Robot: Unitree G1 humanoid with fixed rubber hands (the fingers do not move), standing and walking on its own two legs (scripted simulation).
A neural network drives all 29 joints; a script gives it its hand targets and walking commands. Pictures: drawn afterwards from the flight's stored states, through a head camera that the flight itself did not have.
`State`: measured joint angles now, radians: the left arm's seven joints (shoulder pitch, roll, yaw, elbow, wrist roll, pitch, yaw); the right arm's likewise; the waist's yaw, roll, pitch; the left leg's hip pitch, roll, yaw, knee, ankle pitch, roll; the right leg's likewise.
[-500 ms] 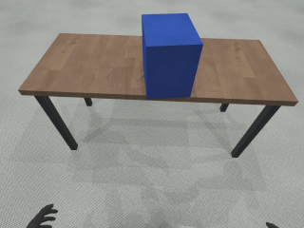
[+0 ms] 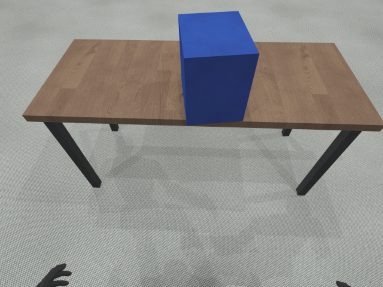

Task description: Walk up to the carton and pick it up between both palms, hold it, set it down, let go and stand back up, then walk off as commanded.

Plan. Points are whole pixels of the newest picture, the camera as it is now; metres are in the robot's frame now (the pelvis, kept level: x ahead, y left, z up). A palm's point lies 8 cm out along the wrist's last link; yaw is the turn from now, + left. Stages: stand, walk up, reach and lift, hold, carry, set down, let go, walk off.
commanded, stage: stand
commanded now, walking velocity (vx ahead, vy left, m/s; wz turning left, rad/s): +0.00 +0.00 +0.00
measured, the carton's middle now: (211, 69) +0.76 -0.04 +0.00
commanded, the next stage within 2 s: none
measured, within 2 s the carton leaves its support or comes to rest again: neither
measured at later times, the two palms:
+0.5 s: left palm out of the picture +0.11 +0.33 -0.09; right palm out of the picture +0.07 -0.32 -0.11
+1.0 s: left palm out of the picture +0.11 +0.33 -0.09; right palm out of the picture +0.07 -0.32 -0.10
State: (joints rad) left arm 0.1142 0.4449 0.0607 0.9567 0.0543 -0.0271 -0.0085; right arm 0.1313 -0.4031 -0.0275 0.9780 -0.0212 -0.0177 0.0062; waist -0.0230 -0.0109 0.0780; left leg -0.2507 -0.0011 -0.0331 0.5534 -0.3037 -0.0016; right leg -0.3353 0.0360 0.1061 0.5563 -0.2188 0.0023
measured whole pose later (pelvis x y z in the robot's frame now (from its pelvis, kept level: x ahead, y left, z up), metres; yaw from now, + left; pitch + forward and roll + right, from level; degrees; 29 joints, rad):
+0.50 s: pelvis +0.00 +0.00 +0.00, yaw +0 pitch +0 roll +1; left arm 0.09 0.44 0.06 0.99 0.05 -0.02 -0.01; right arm 0.12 -0.40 -0.03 1.03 -0.02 -0.02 0.00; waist -0.02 -0.01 0.05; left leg -0.25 0.00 -0.03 0.53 -0.28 -0.01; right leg -0.33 0.03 0.11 0.54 -0.20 0.00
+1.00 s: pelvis +0.00 +0.00 +0.00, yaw +0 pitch +0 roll +1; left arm 0.09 0.44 0.06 1.01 0.05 -0.02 -0.01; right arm 0.12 -0.40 -0.03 1.05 -0.02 -0.02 0.01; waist -0.02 -0.01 0.04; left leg -0.25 0.00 -0.03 0.52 -0.28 -0.01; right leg -0.33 0.03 0.11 0.52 -0.19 0.00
